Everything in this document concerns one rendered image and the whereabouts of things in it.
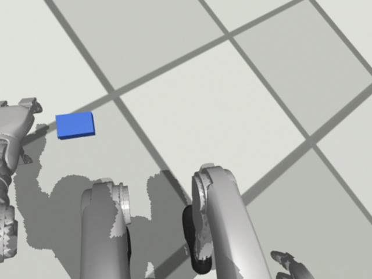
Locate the small box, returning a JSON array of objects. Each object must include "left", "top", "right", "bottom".
[{"left": 55, "top": 112, "right": 95, "bottom": 140}]

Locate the right robot hand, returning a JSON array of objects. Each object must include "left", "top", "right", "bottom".
[{"left": 270, "top": 251, "right": 314, "bottom": 279}]

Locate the right robot foot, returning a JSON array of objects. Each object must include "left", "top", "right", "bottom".
[{"left": 183, "top": 205, "right": 212, "bottom": 274}]

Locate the left robot arm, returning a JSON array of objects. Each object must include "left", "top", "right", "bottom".
[{"left": 0, "top": 134, "right": 22, "bottom": 263}]

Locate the left robot hand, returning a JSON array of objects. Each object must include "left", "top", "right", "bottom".
[{"left": 0, "top": 97, "right": 42, "bottom": 165}]

